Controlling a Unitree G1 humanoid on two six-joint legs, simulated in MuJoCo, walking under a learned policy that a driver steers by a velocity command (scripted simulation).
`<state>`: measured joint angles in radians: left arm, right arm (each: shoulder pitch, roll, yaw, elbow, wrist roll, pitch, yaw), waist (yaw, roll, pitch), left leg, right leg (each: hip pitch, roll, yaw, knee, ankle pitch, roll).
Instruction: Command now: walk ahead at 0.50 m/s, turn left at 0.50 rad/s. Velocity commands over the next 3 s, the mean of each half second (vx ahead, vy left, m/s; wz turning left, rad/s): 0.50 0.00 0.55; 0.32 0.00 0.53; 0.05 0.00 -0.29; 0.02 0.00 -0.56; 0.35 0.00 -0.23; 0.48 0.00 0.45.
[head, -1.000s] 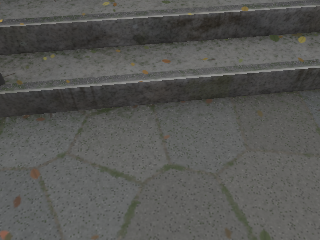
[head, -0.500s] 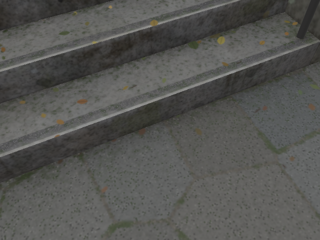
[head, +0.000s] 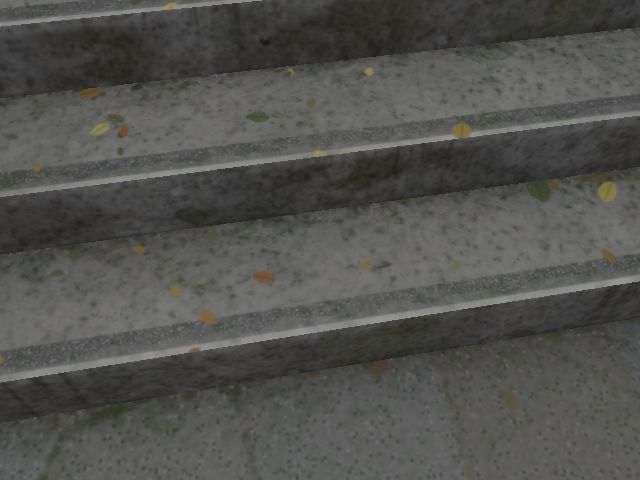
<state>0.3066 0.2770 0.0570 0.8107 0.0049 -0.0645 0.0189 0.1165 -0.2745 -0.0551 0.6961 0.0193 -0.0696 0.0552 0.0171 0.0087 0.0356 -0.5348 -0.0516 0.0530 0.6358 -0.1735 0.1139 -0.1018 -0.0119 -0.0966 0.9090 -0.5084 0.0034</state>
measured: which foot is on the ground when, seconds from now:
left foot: down 0.00-0.42, up 0.44-0.86, down 0.88-1.00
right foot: up 0.00-0.40, down 0.42-0.88, up 0.90-1.00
